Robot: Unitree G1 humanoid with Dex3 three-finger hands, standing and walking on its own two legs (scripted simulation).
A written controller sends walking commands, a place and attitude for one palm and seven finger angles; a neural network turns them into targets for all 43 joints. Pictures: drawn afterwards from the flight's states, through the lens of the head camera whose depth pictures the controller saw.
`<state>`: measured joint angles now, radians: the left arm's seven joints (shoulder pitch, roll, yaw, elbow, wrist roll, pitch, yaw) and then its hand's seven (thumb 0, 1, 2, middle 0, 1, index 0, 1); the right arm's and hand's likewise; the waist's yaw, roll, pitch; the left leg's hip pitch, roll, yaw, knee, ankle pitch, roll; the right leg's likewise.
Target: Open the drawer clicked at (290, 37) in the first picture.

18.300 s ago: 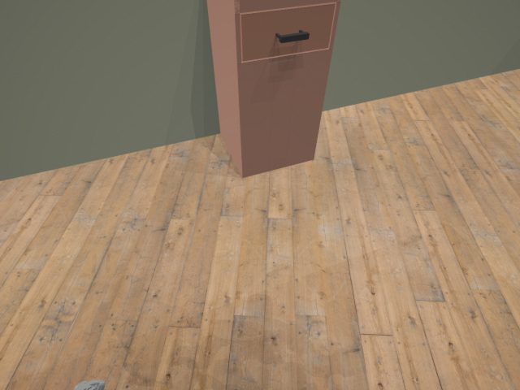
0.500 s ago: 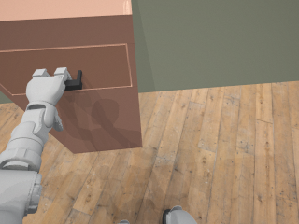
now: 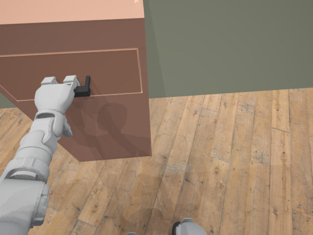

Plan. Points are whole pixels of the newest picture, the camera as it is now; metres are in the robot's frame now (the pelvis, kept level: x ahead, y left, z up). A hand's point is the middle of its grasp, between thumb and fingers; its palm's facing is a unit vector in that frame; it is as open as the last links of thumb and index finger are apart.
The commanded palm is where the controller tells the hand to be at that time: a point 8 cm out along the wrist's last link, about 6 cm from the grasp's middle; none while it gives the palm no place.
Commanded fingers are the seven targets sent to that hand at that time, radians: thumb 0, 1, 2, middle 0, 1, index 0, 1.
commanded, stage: close the thumb around the handle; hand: left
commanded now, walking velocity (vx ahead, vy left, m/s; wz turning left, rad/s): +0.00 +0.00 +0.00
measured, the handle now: (68, 86) +0.51 +0.25 +0.03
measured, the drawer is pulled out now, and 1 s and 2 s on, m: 0.00 0.02 0.05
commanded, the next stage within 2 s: pull the drawer open in 0.54 s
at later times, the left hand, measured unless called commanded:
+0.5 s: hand (65, 108) +0.45 +0.26 +0.01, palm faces -0.06 -0.02 -1.00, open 6.0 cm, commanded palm +0.42 +0.26 +0.06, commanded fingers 0.00 0.90 0.90 -0.40 -1.35 -0.40 -1.35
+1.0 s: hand (64, 115) +0.43 +0.25 +0.01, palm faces -0.03 -0.05 -1.00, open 6.0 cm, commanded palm +0.38 +0.26 +0.06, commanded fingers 0.00 0.90 0.90 -0.40 -1.35 -0.40 -1.35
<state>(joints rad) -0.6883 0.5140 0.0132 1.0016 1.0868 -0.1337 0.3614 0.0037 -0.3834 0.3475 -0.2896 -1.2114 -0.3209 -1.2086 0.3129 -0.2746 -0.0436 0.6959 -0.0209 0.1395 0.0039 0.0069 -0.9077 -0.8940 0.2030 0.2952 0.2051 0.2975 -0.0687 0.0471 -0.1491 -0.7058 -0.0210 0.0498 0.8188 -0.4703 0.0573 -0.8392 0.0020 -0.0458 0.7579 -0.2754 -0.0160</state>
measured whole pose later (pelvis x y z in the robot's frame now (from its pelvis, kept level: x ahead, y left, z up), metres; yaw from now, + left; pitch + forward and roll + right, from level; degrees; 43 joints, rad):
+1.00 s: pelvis +0.02 +0.00 +0.01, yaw -2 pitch +20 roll -1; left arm -0.42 0.48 0.05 0.71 1.05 -0.10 0.35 0.01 0.73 0.80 -0.26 -1.33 -0.32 -1.28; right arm 0.29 -0.27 -0.06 0.66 -0.02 0.15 0.02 0.01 -0.91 -0.89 0.20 0.30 0.20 0.30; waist -0.05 0.05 -0.16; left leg -0.62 -0.01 0.08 0.74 -0.46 0.06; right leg -0.77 0.02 -0.01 0.70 -0.27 -0.01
